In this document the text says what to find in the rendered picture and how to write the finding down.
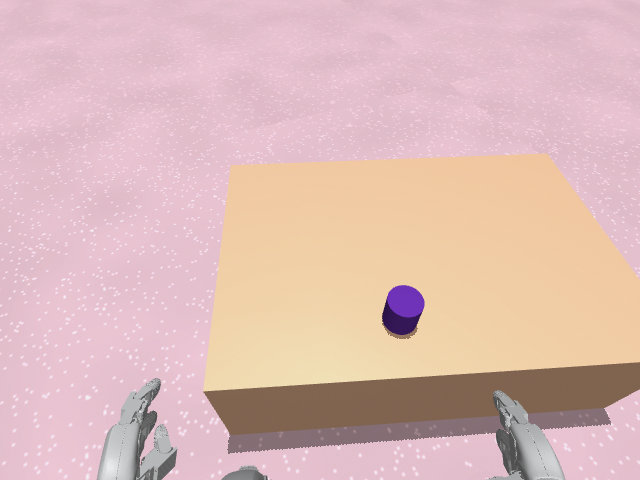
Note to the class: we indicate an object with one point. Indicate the left robot hand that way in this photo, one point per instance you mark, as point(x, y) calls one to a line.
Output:
point(124, 442)

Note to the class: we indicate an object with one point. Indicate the can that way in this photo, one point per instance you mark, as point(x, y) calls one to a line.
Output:
point(403, 308)

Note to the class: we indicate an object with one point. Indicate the right robot hand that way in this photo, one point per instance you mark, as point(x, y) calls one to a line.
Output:
point(527, 454)

